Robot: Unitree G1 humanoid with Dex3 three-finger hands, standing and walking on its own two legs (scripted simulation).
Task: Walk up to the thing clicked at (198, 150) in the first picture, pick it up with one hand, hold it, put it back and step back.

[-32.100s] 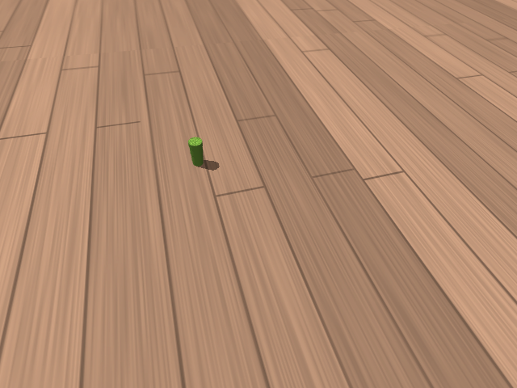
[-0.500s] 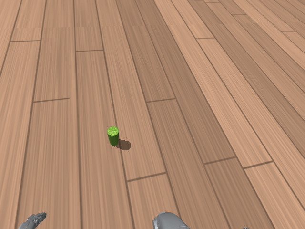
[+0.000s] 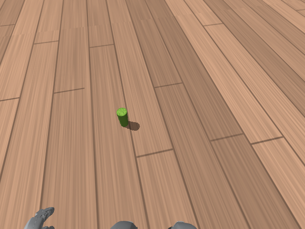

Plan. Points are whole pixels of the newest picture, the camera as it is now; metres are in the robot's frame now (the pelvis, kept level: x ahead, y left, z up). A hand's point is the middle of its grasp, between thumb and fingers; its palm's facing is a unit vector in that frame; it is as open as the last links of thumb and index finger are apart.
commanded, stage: step back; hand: left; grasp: from the side
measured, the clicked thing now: (123, 118) +0.90 +0.24 -0.68
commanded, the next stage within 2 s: stand in 1.56 s
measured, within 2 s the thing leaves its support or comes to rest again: neither
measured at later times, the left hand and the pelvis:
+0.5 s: hand out of the picture -0.13 +0.24 -0.15, palm faces -0.03 -0.91 -0.41, open 7.4 cm; pelvis -0.18 -0.03 -0.01, yaw -2 degrees
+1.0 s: hand out of the picture -0.11 +0.27 -0.14, palm faces +0.00 -0.92 -0.38, open 7.4 cm; pelvis -0.19 -0.02 +0.01, yaw +1 degrees
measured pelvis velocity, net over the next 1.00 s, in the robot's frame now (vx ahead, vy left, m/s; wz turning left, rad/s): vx -0.19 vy -0.02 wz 0.02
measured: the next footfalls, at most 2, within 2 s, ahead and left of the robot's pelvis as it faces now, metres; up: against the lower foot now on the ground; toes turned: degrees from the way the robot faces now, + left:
left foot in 0.10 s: -0.02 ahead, +0.11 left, +0.00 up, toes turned +1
right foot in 0.44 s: -0.16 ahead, -0.16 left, +0.00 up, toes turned +1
